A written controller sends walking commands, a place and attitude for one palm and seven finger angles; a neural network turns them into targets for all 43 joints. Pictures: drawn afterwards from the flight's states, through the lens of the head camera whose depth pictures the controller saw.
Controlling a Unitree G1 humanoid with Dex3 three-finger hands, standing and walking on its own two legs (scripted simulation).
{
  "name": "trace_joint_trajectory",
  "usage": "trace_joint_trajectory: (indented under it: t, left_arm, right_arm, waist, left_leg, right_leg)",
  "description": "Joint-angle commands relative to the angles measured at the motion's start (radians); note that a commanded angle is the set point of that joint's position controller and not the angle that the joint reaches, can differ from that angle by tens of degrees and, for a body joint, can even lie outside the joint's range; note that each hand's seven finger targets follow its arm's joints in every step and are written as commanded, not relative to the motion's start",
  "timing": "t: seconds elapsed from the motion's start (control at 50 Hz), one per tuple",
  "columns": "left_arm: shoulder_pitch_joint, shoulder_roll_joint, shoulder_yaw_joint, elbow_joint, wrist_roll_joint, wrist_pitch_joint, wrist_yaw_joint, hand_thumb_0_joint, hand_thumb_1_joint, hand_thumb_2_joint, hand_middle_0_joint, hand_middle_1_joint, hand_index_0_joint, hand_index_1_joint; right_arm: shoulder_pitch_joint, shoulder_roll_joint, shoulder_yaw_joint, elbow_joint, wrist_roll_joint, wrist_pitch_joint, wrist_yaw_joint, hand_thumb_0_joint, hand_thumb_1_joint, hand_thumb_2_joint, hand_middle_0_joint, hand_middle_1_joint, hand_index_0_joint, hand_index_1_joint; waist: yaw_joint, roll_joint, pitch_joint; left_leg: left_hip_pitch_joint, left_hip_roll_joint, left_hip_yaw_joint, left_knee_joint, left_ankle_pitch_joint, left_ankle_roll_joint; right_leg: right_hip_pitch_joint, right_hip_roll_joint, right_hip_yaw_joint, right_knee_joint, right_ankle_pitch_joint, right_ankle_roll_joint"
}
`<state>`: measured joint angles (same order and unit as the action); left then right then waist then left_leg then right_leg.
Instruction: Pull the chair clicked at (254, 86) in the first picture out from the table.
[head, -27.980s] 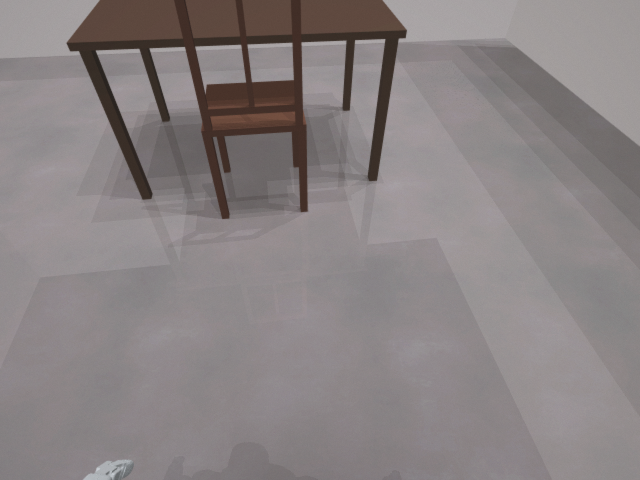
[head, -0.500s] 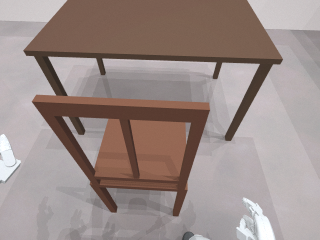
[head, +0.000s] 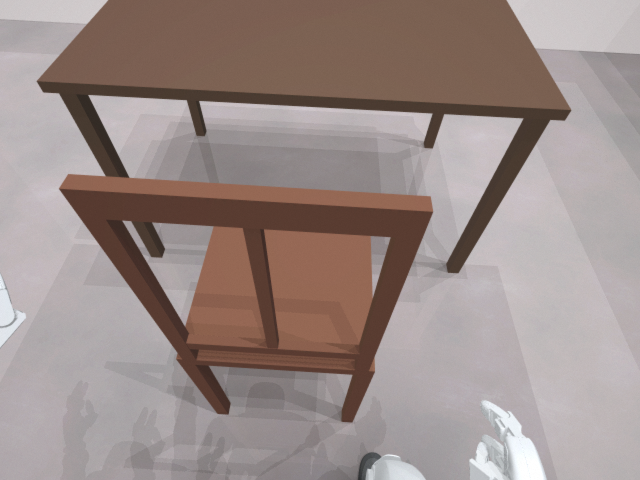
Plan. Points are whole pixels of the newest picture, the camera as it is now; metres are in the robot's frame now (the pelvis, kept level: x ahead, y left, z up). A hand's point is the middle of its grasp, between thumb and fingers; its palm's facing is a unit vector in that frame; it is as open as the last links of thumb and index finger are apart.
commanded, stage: step back with the hand held close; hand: left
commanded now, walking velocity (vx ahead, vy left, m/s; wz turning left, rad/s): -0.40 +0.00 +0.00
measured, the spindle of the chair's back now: (265, 297) +0.36 +0.10 -0.04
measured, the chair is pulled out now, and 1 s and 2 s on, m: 0.35 0.35 0.35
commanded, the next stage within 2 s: stop stepping back and stand still in 1.54 s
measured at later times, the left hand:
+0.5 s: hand (23, 315) +0.21 +0.25 +0.19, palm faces +0.47 -0.72 -0.50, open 7.4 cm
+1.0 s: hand out of the picture +0.17 +0.26 +0.18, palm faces +0.42 -0.74 -0.53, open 7.4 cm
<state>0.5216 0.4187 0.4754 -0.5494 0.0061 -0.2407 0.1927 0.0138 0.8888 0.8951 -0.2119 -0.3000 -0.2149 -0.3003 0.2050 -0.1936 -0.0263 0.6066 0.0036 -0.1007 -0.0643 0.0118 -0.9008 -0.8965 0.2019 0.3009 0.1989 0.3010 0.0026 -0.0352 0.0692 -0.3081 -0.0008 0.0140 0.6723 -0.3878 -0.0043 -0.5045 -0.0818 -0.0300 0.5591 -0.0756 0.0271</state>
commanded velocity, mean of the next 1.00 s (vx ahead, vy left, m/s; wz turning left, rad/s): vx -0.40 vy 0.00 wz -0.01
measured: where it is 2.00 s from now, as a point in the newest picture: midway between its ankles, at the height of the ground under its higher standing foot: outside the picture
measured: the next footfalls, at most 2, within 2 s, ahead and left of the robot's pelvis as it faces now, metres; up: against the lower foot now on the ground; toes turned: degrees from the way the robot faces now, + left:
right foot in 1.56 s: -0.13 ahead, -0.16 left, +0.00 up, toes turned -3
left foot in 1.78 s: -0.09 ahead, +0.09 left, +0.00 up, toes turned -1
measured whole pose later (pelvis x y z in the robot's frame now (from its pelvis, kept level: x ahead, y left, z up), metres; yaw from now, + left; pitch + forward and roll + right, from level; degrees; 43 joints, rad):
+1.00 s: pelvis -0.04 +0.00 +0.00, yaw +1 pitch +2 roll +0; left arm 0.56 0.44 0.49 -0.59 0.01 -0.29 0.18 0.01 0.89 0.89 -0.21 -0.30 -0.22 -0.30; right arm 0.18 -0.18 -0.03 0.60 0.00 -0.12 -0.06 0.01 -0.90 -0.90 0.20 0.30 0.20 0.30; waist -0.01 -0.06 0.07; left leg -0.39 0.01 0.00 0.68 -0.33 0.00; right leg -0.51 -0.04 0.01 0.57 -0.13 0.02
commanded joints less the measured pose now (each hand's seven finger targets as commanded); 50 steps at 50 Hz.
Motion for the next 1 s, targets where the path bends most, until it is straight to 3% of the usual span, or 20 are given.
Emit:
trace_joint_trajectory:
  t: [0.0,0.1,0.18,0.28,0.34,0.4,0.44,0.48,0.52,0.56,0.6,0.62,0.66,0.74,0.8,0.86,0.9,0.92,0.96,0.98]
  left_arm:
    - [0.004,0.182,0.154,-0.182,-0.009,-0.065,0.025,0.000,0.900,0.900,-0.200,-0.300,-0.200,-0.300]
    - [-0.013,0.188,0.146,-0.196,-0.012,-0.071,0.020,0.000,0.900,0.900,-0.200,-0.300,-0.200,-0.300]
    - [0.003,0.187,0.154,-0.208,-0.005,-0.080,0.019,0.000,0.900,0.900,-0.200,-0.300,-0.200,-0.300]
    - [0.009,0.183,0.163,-0.215,-0.004,-0.088,0.018,0.000,0.900,0.900,-0.200,-0.300,-0.200,-0.300]
    - [0.000,0.185,0.167,-0.213,-0.007,-0.089,0.018,0.000,0.900,0.900,-0.200,-0.300,-0.200,-0.300]
    - [-0.027,0.196,0.159,-0.210,-0.010,-0.089,0.019,0.000,0.900,0.900,-0.200,-0.300,-0.200,-0.300]
    - [-0.029,0.204,0.158,-0.210,-0.006,-0.091,0.020,0.000,0.900,0.900,-0.200,-0.300,-0.200,-0.300]
    - [-0.025,0.215,0.161,-0.196,-0.003,-0.085,0.022,0.000,0.900,0.900,-0.200,-0.300,-0.200,-0.300]
    - [0.005,0.218,0.170,-0.182,-0.005,-0.081,0.028,0.000,0.900,0.900,-0.200,-0.300,-0.200,-0.300]
    - [0.023,0.199,0.163,-0.181,-0.003,-0.085,0.027,0.000,0.900,0.900,-0.200,-0.300,-0.200,-0.300]
    - [0.042,0.196,0.180,-0.168,0.005,-0.089,0.028,0.000,0.900,0.900,-0.200,-0.300,-0.200,-0.300]
    - [0.040,0.172,0.171,-0.169,0.003,-0.088,0.026,0.000,0.900,0.900,-0.200,-0.300,-0.200,-0.300]
    - [0.032,0.170,0.157,-0.193,-0.007,-0.086,0.020,0.000,0.900,0.900,-0.200,-0.300,-0.200,-0.300]
    - [-0.005,0.177,0.132,-0.202,-0.011,-0.091,0.014,0.000,0.900,0.900,-0.200,-0.300,-0.200,-0.300]
    - [-0.025,0.197,0.129,-0.232,-0.013,-0.089,0.014,0.000,0.900,0.900,-0.200,-0.300,-0.200,-0.300]
    - [0.011,0.201,0.145,-0.238,-0.011,-0.092,0.015,0.000,0.900,0.900,-0.200,-0.300,-0.200,-0.300]
    - [0.036,0.227,0.180,-0.225,-0.006,-0.095,0.021,0.000,0.900,0.900,-0.200,-0.300,-0.200,-0.300]
    - [0.040,0.201,0.173,-0.235,-0.007,-0.100,0.019,0.000,0.900,0.900,-0.200,-0.300,-0.200,-0.300]
    - [0.032,0.181,0.177,-0.236,-0.006,-0.107,0.018,0.000,0.900,0.900,-0.200,-0.300,-0.200,-0.300]
    - [0.021,0.178,0.178,-0.228,-0.008,-0.106,0.017,0.000,0.900,0.900,-0.200,-0.300,-0.200,-0.300]
  right_arm:
    - [-0.067,-0.138,-0.066,-0.136,0.005,-0.052,-0.011,0.000,-0.900,-0.900,0.200,0.300,0.200,0.300]
    - [-0.058,-0.137,-0.069,-0.126,0.000,-0.049,-0.010,0.000,-0.900,-0.900,0.200,0.300,0.200,0.300]
    - [-0.051,-0.140,-0.067,-0.135,-0.003,-0.043,-0.006,0.000,-0.900,-0.900,0.200,0.300,0.200,0.300]
    - [-0.068,-0.141,-0.067,-0.148,0.002,-0.047,-0.009,0.000,-0.900,-0.900,0.200,0.300,0.200,0.300]
    - [-0.065,-0.138,-0.070,-0.147,0.003,-0.054,-0.013,0.000,-0.900,-0.900,0.200,0.300,0.200,0.300]
    - [-0.051,-0.135,-0.073,-0.131,0.001,-0.054,-0.014,0.000,-0.900,-0.900,0.200,0.300,0.200,0.300]
    - [-0.032,-0.136,-0.071,-0.127,-0.006,-0.051,-0.009,0.000,-0.900,-0.900,0.200,0.300,0.200,0.300]
    - [-0.029,-0.132,-0.065,-0.122,-0.009,-0.043,-0.005,0.000,-0.900,-0.900,0.200,0.300,0.200,0.300]
    - [-0.035,-0.133,-0.060,-0.117,-0.009,-0.034,-0.006,0.000,-0.900,-0.900,0.200,0.300,0.200,0.300]
    - [-0.054,-0.144,-0.056,-0.133,-0.007,-0.033,-0.006,0.000,-0.900,-0.900,0.200,0.300,0.200,0.300]
    - [-0.086,-0.155,-0.062,-0.141,0.001,-0.041,-0.011,0.000,-0.900,-0.900,0.200,0.300,0.200,0.300]
    - [-0.078,-0.143,-0.058,-0.153,0.006,-0.045,-0.012,0.000,-0.900,-0.900,0.200,0.300,0.200,0.300]
    - [-0.071,-0.135,-0.068,-0.150,0.009,-0.059,-0.014,0.000,-0.900,-0.900,0.200,0.300,0.200,0.300]
    - [-0.045,-0.140,-0.072,-0.121,-0.005,-0.069,-0.014,0.000,-0.900,-0.900,0.200,0.300,0.200,0.300]
    - [-0.044,-0.140,-0.073,-0.106,-0.010,-0.067,-0.011,0.000,-0.900,-0.900,0.200,0.300,0.200,0.300]
    - [-0.049,-0.131,-0.062,-0.122,-0.010,-0.061,-0.006,0.000,-0.900,-0.900,0.200,0.300,0.200,0.300]
    - [-0.064,-0.137,-0.063,-0.126,-0.007,-0.058,-0.009,0.000,-0.900,-0.900,0.200,0.300,0.200,0.300]
    - [-0.057,-0.135,-0.056,-0.138,-0.005,-0.059,-0.008,0.000,-0.900,-0.900,0.200,0.300,0.200,0.300]
    - [-0.074,-0.141,-0.054,-0.157,0.001,-0.071,-0.012,0.000,-0.900,-0.900,0.200,0.300,0.200,0.300]
    - [-0.080,-0.135,-0.055,-0.157,0.004,-0.078,-0.015,0.000,-0.900,-0.900,0.200,0.300,0.200,0.300]
  waist:
    - [-0.003,0.089,-0.185]
    - [-0.011,0.049,-0.186]
    - [-0.008,0.037,-0.200]
    - [-0.006,0.125,-0.189]
    - [-0.008,0.131,-0.183]
    - [-0.012,0.053,-0.175]
    - [-0.012,-0.017,-0.183]
    - [-0.008,-0.083,-0.184]
    - [-0.003,-0.064,-0.193]
    - [-0.002,0.028,-0.174]
    - [-0.005,0.192,-0.156]
    - [-0.004,0.209,-0.156]
    - [-0.004,0.159,-0.183]
    - [-0.018,0.061,-0.159]
    - [-0.016,0.027,-0.193]
    - [-0.007,0.011,-0.194]
    - [-0.005,0.067,-0.177]
    - [-0.008,0.106,-0.186]
    - [-0.010,0.233,-0.166]
    - [-0.008,0.247,-0.155]
  left_leg:
    - [-0.307,0.123,-0.100,-0.229,0.022,0.066]
    - [-0.229,0.085,-0.072,-0.168,0.015,0.046]
    - [-0.229,0.088,-0.088,-0.188,0.003,0.051]
    - [-0.339,0.143,-0.114,-0.247,0.019,0.074]
    - [-0.354,0.147,-0.104,-0.231,0.027,0.073]
    - [-0.296,0.091,-0.071,-0.157,-0.053,0.054]
    - [-0.212,0.039,-0.048,-0.088,-0.126,0.039]
    - [-0.134,0.015,-0.032,-0.059,-0.148,0.036]
    - [-0.110,0.032,-0.047,-0.126,-0.131,0.046]
    - [-0.184,0.082,-0.093,-0.236,-0.132,0.065]
    - [-0.382,0.177,-0.155,-0.350,-0.154,0.107]
    - [-0.437,0.199,-0.164,-0.350,-0.104,0.113]
    - [-0.372,0.187,-0.134,-0.257,0.101,0.093]
    - [-0.220,0.107,-0.093,-0.156,0.127,0.043]
    - [-0.134,0.071,-0.076,-0.104,0.077,0.031]
    - [-0.150,0.069,-0.088,-0.142,-0.063,0.044]
    - [-0.221,0.102,-0.111,-0.213,-0.139,0.063]
    - [-0.277,0.126,-0.129,-0.258,-0.167,0.074]
    - [-0.453,0.203,-0.173,-0.337,-0.205,0.112]
    - [-0.501,0.229,-0.181,-0.339,-0.174,0.120]
  right_leg:
    - [0.446,-0.046,0.115,0.069,0.176,-0.043]
    - [0.369,-0.085,0.160,-0.008,0.189,-0.065]
    - [0.375,-0.072,0.142,-0.022,0.116,-0.061]
    - [0.455,-0.026,0.088,0.111,0.161,-0.039]
    - [0.463,-0.025,0.086,0.145,0.214,-0.037]
    - [0.395,-0.079,0.164,0.036,0.196,-0.063]
    - [0.312,-0.125,0.227,-0.108,0.079,-0.080]
    - [0.242,-0.152,0.242,-0.223,-0.117,-0.087]
    - [0.243,-0.133,0.207,-0.240,-0.234,-0.080]
    - [0.279,-0.069,0.146,-0.155,-0.261,-0.052]
    - [0.442,0.008,0.069,0.068,-0.141,-0.023]
    - [0.485,0.030,0.041,0.159,-0.057,-0.017]
    - [0.467,0.014,0.053,0.170,0.143,-0.022]
    - [0.324,-0.063,0.157,0.027,0.262,-0.070]
    - [0.272,-0.107,0.206,-0.072,0.196,-0.089]
    - [0.241,-0.091,0.201,-0.128,-0.078,-0.077]
    - [0.266,-0.050,0.178,-0.096,-0.197,-0.062]
    - [0.314,-0.019,0.142,-0.031,-0.212,-0.050]
    - [0.442,0.047,0.068,0.173,-0.130,-0.024]
    - [0.470,0.061,0.049,0.236,-0.085,-0.016]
